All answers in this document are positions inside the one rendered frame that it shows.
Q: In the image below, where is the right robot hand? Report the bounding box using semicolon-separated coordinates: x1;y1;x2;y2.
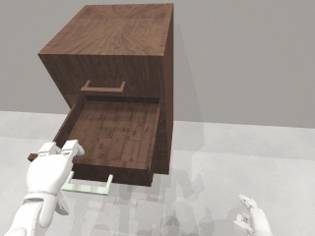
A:
233;195;272;236

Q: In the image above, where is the handle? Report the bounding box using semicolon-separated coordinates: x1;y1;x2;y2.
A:
81;87;124;96
61;171;113;197

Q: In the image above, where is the drawer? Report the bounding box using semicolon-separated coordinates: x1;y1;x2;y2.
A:
28;94;161;187

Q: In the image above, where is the left robot hand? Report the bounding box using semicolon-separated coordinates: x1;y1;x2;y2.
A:
26;140;85;215

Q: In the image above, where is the robot left forearm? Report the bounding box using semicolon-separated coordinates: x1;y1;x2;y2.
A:
4;192;58;236

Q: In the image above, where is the cabinet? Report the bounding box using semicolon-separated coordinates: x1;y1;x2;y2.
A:
37;3;174;175

